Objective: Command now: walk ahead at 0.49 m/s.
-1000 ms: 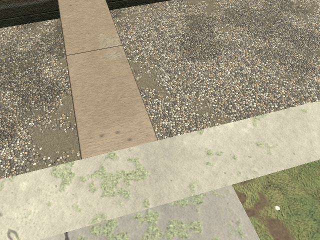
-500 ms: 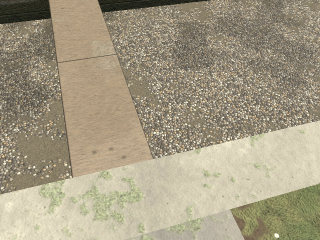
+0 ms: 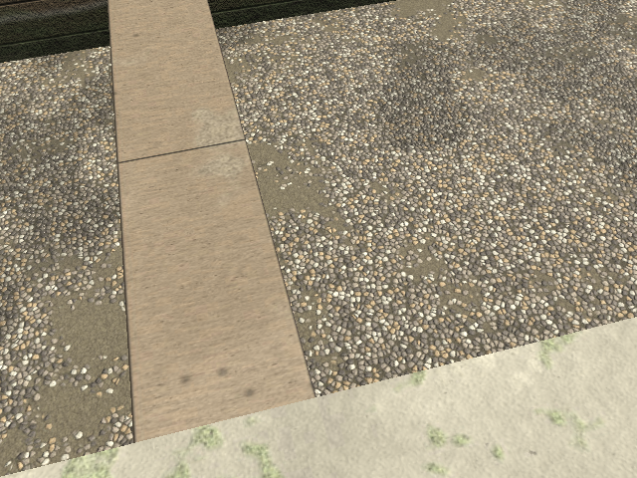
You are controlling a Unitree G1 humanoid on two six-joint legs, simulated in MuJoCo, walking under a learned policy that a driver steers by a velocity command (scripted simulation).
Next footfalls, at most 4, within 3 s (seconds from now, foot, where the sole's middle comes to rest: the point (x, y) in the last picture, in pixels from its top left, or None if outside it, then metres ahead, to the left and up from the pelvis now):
0.36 left None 0.37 0.14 -0.78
0.80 right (373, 438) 0.57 -0.06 -0.78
1.42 left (169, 374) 0.72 0.40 -0.78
2.50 right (200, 223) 1.18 0.39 -0.78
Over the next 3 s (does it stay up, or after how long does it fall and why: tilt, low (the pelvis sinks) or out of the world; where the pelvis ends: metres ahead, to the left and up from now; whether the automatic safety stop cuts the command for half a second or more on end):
stays up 1.36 0.44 -0.02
